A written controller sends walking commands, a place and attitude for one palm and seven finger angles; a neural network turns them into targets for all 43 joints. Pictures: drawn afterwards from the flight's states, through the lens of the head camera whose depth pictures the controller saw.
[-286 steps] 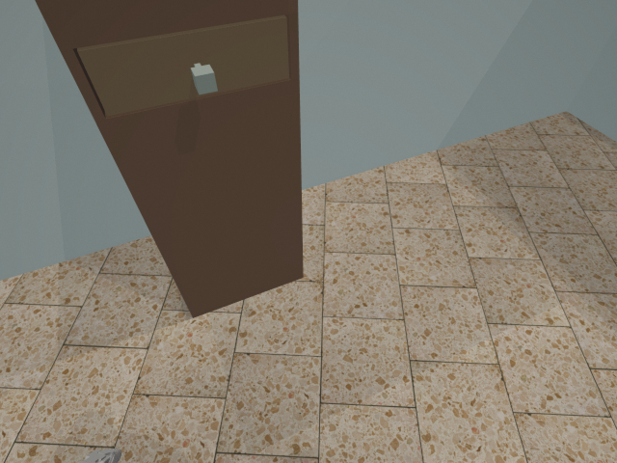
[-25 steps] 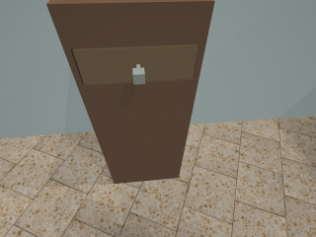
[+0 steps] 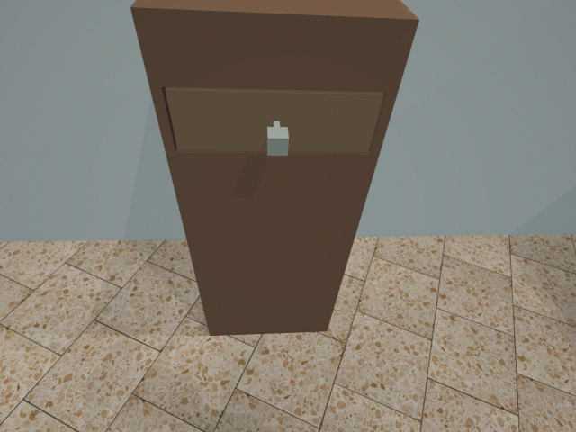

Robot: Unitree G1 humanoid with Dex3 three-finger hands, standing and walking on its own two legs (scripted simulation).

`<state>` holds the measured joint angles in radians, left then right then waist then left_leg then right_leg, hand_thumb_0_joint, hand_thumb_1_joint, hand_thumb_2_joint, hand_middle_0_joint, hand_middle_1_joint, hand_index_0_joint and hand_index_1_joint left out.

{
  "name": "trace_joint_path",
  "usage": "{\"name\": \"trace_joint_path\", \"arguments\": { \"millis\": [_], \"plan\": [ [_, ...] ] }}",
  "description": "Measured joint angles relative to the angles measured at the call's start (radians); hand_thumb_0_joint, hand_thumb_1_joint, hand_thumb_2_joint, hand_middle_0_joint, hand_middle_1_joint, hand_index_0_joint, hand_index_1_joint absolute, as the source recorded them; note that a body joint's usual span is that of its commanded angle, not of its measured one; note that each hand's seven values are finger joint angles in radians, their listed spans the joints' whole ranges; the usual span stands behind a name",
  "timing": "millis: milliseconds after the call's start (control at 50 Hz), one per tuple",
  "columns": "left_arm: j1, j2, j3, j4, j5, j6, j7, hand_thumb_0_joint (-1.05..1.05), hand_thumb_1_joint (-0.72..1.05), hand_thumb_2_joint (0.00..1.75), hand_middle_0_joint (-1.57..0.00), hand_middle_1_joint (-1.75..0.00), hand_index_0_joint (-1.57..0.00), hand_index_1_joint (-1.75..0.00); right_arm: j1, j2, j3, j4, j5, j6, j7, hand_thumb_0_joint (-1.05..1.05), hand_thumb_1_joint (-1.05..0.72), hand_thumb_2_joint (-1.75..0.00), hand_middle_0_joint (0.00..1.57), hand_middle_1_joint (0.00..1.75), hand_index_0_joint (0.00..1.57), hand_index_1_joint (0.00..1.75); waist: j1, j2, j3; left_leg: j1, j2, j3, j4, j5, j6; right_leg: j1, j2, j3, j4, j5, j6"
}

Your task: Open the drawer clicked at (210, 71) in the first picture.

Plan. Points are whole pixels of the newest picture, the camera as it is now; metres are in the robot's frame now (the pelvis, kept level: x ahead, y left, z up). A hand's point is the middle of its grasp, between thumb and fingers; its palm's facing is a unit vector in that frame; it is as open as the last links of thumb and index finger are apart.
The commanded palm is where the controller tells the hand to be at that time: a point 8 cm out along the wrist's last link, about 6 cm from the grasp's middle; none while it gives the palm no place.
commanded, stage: shuffle to correct the standing spot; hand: left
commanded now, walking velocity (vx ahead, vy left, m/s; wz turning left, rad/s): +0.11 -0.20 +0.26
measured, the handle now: (277, 135) +0.58 +0.06 +0.12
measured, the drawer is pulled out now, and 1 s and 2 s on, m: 0.00 0.00 0.00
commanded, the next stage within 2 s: come to a stop and stand still in 1.06 s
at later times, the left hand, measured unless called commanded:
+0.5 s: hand out of the picture -0.03 +0.10 -0.20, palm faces +0.11 -0.99 -0.09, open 7.4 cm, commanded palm none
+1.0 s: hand out of the picture +0.09 +0.06 -0.19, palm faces +0.09 -0.99 -0.12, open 7.4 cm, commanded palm none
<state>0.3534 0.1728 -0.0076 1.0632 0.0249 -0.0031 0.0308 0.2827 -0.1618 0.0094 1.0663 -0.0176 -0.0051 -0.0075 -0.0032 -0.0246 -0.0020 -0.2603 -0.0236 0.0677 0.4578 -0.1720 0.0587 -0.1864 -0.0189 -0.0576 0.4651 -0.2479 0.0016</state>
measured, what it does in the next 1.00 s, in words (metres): steps to the right: right foot, then left foot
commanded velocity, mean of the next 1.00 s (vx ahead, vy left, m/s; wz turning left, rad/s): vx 0.06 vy -0.20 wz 0.08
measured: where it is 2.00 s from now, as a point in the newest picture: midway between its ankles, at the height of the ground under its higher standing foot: outside the picture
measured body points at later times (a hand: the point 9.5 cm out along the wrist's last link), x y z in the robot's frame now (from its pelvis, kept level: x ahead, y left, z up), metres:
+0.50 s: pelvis +0.04 -0.04 -0.01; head +0.05 +0.00 +0.44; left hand -0.03 +0.15 -0.19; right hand +0.06 -0.26 -0.16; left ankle +0.05 +0.07 -0.74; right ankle +0.00 -0.12 -0.72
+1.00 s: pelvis +0.08 -0.11 -0.01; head +0.09 -0.07 +0.44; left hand +0.09 +0.12 -0.18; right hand +0.13 -0.34 -0.14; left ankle +0.09 -0.01 -0.74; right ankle +0.07 -0.24 -0.67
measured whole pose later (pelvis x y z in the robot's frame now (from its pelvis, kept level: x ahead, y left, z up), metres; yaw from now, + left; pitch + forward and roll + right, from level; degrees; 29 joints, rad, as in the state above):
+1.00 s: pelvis +0.08 -0.11 -0.01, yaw +4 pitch +0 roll -1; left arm 0.28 0.19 0.06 0.99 0.04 0.08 -0.01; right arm 0.25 -0.12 -0.02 1.02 -0.04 -0.02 -0.04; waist -0.02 -0.07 0.03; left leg -0.30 0.08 0.15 0.60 -0.29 0.03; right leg -0.46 -0.02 -0.04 1.06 -0.39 0.01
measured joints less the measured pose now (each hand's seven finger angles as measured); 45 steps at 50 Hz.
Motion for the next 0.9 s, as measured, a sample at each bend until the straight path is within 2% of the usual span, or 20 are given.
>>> {"name": "trace_joint_path", "arguments": {
  "millis": [120,220,320,400,480,520,560,600,640,660,680,700,740,780,820,860,880,900],
  "plan": [
    [0.025,-0.003,0.01,0.004,0.013,0.016,-0.01,0.0,0.91,0.89,-0.2,-0.3,-0.2,-0.3,0.025,0.019,-0.012,0.015,-0.005,0.015,-0.003,0.01,-0.91,-0.9,0.2,0.29,0.2,0.29,-0.004,-0.012,-0.011,-0.017,-0.006,-0.014,0.017,-0.012,0.0,-0.019,-0.005,-0.014,0.036,-0.038,-0.014],
    [0.053,-0.013,0.02,-0.002,0.015,0.019,-0.016,0.0,0.91,0.89,-0.2,-0.3,-0.2,-0.3,0.045,0.025,-0.027,0.02,-0.008,0.022,-0.009,0.01,-0.91,-0.9,0.2,0.29,0.2,0.3,-0.004,-0.008,-0.014,-0.036,0.005,-0.034,0.044,-0.031,-0.013,-0.022,0.006,-0.034,0.037,-0.038,-0.021],
    [0.085,-0.025,0.028,-0.013,0.012,0.016,-0.012,0.0,0.91,0.89,-0.2,-0.3,-0.2,-0.3,0.06,0.027,-0.032,0.015,-0.009,0.022,-0.015,0.01,-0.91,-0.9,0.2,0.29,0.2,0.29,-0.001,0.002,-0.017,-0.073,0.034,-0.058,0.121,-0.091,-0.016,-0.016,0.033,-0.066,0.04,-0.063,-0.041],
    [0.095,-0.031,0.032,-0.012,0.011,0.017,-0.006,0.0,0.91,0.89,-0.2,-0.3,-0.2,-0.3,0.061,0.036,-0.03,0.018,-0.009,0.015,-0.018,0.01,-0.91,-0.9,0.2,0.29,0.2,0.29,-0.004,-0.007,-0.005,-0.088,0.069,-0.029,0.188,-0.122,-0.012,0.003,0.043,-0.11,0.072,-0.107,-0.051],
    [0.093,-0.041,0.028,0.006,0.011,0.033,-0.011,0.0,0.91,0.89,-0.2,-0.3,-0.2,-0.3,0.033,0.053,-0.026,0.021,-0.013,-0.002,-0.026,0.01,-0.91,-0.9,0.2,0.29,0.2,0.29,0.008,-0.048,-0.003,-0.059,0.06,0.001,0.182,-0.145,-0.038,-0.039,0.02,-0.084,0.203,-0.178,-0.04],
    [0.073,-0.048,0.028,0.007,0.014,0.044,-0.019,0.0,0.91,0.89,-0.2,-0.3,-0.2,-0.3,0.018,0.054,-0.028,0.012,-0.018,-0.01,-0.035,0.01,-0.91,-0.9,0.2,0.29,0.2,0.29,0.0,-0.041,0.005,-0.041,0.069,0.01,0.155,-0.137,-0.041,-0.101,0.019,-0.057,0.329,-0.235,-0.035],
    [0.043,-0.05,0.035,-0.005,0.013,0.049,-0.028,0.0,0.91,0.89,-0.2,-0.3,-0.2,-0.3,0.01,0.049,-0.032,0.005,-0.02,-0.014,-0.037,0.01,-0.92,-0.9,0.2,0.29,0.2,0.3,-0.009,-0.027,0.016,-0.025,0.08,0.007,0.121,-0.118,-0.048,-0.146,0.01,-0.041,0.375,-0.242,-0.026],
    [0.011,-0.048,0.044,-0.026,0.011,0.047,-0.035,0.0,0.91,0.89,-0.2,-0.3,-0.2,-0.3,0.008,0.04,-0.035,0.004,-0.02,-0.012,-0.036,0.01,-0.92,-0.9,0.2,0.29,0.2,0.3,-0.015,-0.007,0.025,-0.015,0.096,-0.006,0.096,-0.104,-0.06,-0.155,-0.002,-0.037,0.315,-0.203,-0.017],
    [-0.011,-0.041,0.051,-0.052,0.012,0.037,-0.039,0.01,0.91,0.89,-0.2,-0.3,-0.2,-0.3,0.012,0.029,-0.042,0.005,-0.019,-0.002,-0.033,0.01,-0.91,-0.9,0.2,0.29,0.2,0.3,-0.016,0.014,0.026,-0.021,0.114,-0.023,0.109,-0.109,-0.078,-0.128,-0.01,-0.043,0.185,-0.109,-0.008],
    [-0.014,-0.029,0.054,-0.066,0.014,0.031,-0.038,0.01,0.92,0.89,-0.2,-0.3,-0.2,-0.3,0.018,0.026,-0.045,0.002,-0.018,0.005,-0.031,0.01,-0.91,-0.9,0.2,0.29,0.2,0.3,-0.014,0.011,0.021,-0.034,0.116,-0.028,0.135,-0.125,-0.082,-0.106,-0.019,-0.038,0.111,-0.083,-0.008],
    [-0.018,-0.016,0.059,-0.076,0.015,0.023,-0.036,0.01,0.92,0.89,-0.2,-0.3,-0.2,-0.3,0.021,0.025,-0.049,0.0,-0.016,0.012,-0.029,0.01,-0.91,-0.9,0.2,0.29,0.2,0.3,-0.007,0.004,0.018,-0.055,0.117,-0.03,0.181,-0.17,-0.075,-0.106,-0.024,-0.039,0.088,-0.019,-0.001],
    [-0.028,-0.011,0.063,-0.079,0.017,0.022,-0.032,0.01,0.92,0.89,-0.2,-0.3,-0.2,-0.3,0.021,0.019,-0.053,0.0,-0.013,0.022,-0.027,0.01,-0.91,-0.9,0.2,0.29,0.2,0.3,-0.005,0.012,0.021,-0.08,0.121,-0.041,0.248,-0.238,-0.063,-0.112,-0.017,-0.051,0.109,-0.009,-0.002],
    [-0.041,-0.007,0.067,-0.085,0.019,0.025,-0.024,0.01,0.92,0.89,-0.2,-0.3,-0.2,-0.3,0.02,0.009,-0.06,0.003,-0.01,0.039,-0.026,0.01,-0.91,-0.9,0.2,0.29,0.2,0.3,-0.001,0.022,0.017,-0.142,0.114,-0.045,0.417,-0.324,-0.044,-0.103,-0.008,-0.078,0.119,-0.036,-0.015],
    [-0.043,-0.005,0.069,-0.09,0.022,0.027,-0.015,0.01,0.92,0.89,-0.2,-0.3,-0.2,-0.3,0.012,0.003,-0.063,0.001,-0.009,0.045,-0.023,0.01,-0.91,-0.9,0.2,0.29,0.2,0.29,0.004,0.018,0.012,-0.177,0.102,-0.016,0.51,-0.341,-0.038,-0.082,-0.002,-0.092,0.097,-0.046,-0.026],
    [-0.041,-0.001,0.066,-0.091,0.024,0.03,-0.009,0.01,0.92,0.89,-0.2,-0.3,-0.2,-0.3,0.0,0.004,-0.06,-0.012,-0.008,0.038,-0.02,0.01,-0.91,-0.9,0.2,0.29,0.2,0.29,0.004,0.002,0.011,-0.161,0.088,0.028,0.449,-0.321,-0.039,-0.068,0.001,-0.097,0.082,-0.045,-0.031],
    [-0.032,0.0,0.061,-0.093,0.017,0.038,-0.01,0.0,0.92,0.89,-0.2,-0.3,-0.2,-0.3,-0.009,0.006,-0.052,-0.034,-0.009,0.019,-0.021,0.01,-0.91,-0.9,0.19,0.29,0.2,0.29,0.003,-0.008,0.011,-0.096,0.078,0.065,0.257,-0.203,-0.041,-0.073,0.008,-0.096,0.108,-0.061,-0.03],
    [-0.025,-0.004,0.058,-0.096,0.012,0.042,-0.014,0.0,0.92,0.89,-0.2,-0.3,-0.2,-0.3,-0.009,0.002,-0.049,-0.047,-0.012,0.005,-0.023,0.01,-0.91,-0.9,0.19,0.29,0.2,0.29,-0.002,0.005,0.007,-0.078,0.088,0.056,0.183,-0.144,-0.021,-0.094,0.022,-0.1,0.152,-0.083,-0.027],
    [-0.027,0.0,0.058,-0.093,0.011,0.049,-0.019,0.0,0.91,0.89,-0.2,-0.3,-0.2,-0.3,-0.019,0.009,-0.047,-0.05,-0.014,-0.002,-0.027,0.01,-0.91,-0.9,0.19,0.29,0.2,0.29,-0.006,-0.009,0.012,-0.086,0.088,0.061,0.201,-0.138,-0.008,-0.125,0.018,-0.081,0.233,-0.14,-0.023]
  ]
}}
